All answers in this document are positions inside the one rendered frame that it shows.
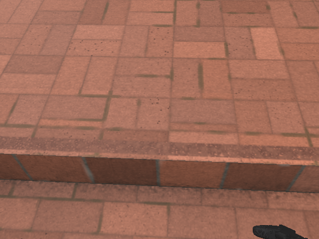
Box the robot right hand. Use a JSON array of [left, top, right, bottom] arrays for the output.
[[252, 224, 308, 239]]

